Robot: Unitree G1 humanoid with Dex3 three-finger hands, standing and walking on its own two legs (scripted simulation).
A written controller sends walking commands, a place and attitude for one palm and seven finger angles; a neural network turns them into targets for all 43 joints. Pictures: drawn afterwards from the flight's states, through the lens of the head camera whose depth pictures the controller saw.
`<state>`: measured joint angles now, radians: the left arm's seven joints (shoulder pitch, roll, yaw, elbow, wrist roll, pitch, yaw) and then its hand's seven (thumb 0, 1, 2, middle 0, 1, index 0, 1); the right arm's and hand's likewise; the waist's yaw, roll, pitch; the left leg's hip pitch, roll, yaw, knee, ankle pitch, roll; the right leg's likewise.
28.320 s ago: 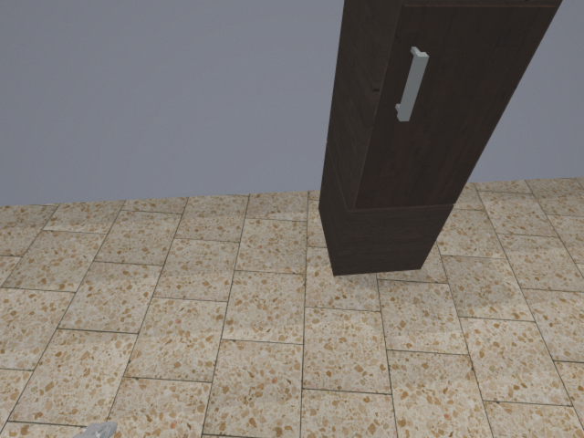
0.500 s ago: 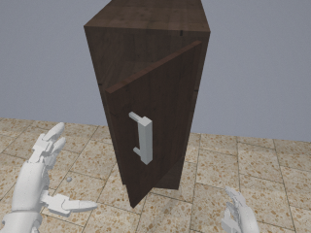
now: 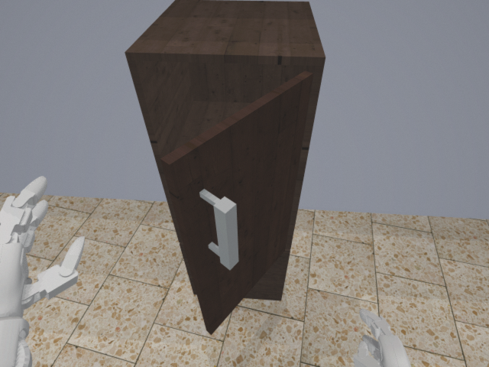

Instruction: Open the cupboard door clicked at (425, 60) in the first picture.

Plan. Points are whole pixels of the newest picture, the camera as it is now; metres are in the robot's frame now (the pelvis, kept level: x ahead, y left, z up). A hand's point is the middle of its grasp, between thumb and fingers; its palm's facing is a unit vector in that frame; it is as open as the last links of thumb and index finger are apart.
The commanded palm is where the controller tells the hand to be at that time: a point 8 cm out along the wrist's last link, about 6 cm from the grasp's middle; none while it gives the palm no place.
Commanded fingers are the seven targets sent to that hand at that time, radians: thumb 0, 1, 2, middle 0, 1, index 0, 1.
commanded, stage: draw the hand back to the body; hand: left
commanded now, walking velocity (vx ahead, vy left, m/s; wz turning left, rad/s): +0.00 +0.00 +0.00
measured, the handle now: (218, 230) +0.30 +0.09 +0.09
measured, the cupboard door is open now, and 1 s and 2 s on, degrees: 54 54 54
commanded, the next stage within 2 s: step back with the hand held close in 0.42 s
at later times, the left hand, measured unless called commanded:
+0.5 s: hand (73, 262) +0.19 +0.25 +0.15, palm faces +0.47 -0.80 -0.38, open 7.4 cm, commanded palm +0.14 +0.28 +0.17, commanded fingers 0.00 0.90 0.90 -0.20 -0.30 -0.20 -0.30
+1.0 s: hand (47, 281) +0.16 +0.27 +0.15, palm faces +0.34 -0.78 -0.52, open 7.4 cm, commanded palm +0.10 +0.30 +0.17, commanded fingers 0.00 0.90 0.90 -0.20 -0.30 -0.20 -0.30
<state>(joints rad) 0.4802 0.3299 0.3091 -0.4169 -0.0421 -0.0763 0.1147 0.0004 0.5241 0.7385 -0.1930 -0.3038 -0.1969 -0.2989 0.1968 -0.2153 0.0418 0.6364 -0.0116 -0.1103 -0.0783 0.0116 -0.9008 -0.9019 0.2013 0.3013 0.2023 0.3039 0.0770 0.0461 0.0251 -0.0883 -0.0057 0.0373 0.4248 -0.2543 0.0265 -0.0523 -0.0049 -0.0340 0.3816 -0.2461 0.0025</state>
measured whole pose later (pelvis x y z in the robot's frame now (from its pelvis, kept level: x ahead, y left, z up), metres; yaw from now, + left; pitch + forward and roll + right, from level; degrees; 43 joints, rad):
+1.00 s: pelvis -0.05 +0.01 -0.01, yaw -2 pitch +0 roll -1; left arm 0.57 0.44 0.42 -0.50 -0.05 -0.15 0.12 0.01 0.89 0.90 -0.21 -0.30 -0.22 -0.30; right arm 0.17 -0.23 -0.02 0.54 0.01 0.02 -0.09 0.01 -0.90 -0.90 0.20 0.30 0.20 0.30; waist 0.01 0.00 0.04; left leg -0.29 0.00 0.07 0.49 -0.20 0.04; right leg -0.27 0.00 0.00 0.46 -0.19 0.02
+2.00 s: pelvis -0.26 +0.02 -0.01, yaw -5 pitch -3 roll -1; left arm 0.46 0.45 0.44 -0.48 -0.06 -0.16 0.13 0.01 0.89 0.90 -0.21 -0.30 -0.21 -0.30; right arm 0.19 -0.19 0.02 0.63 -0.01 -0.14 -0.07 0.01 -0.90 -0.90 0.20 0.30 0.20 0.30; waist -0.03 -0.05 0.02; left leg -0.34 -0.04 0.04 0.43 -0.06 0.06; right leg -0.31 0.03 0.01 0.88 -0.50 0.00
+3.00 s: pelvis -0.32 +0.01 -0.01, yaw +0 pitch -2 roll +0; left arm 0.55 0.38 0.39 -0.47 -0.02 -0.24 0.15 0.01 0.88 0.90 -0.21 -0.30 -0.22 -0.30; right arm 0.24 -0.25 -0.02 0.64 -0.01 -0.12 -0.08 0.01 -0.90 -0.90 0.20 0.30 0.20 0.30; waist 0.02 0.01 0.04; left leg -0.25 0.03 0.04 0.49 -0.20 0.01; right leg -0.24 0.04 -0.13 0.49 -0.23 -0.08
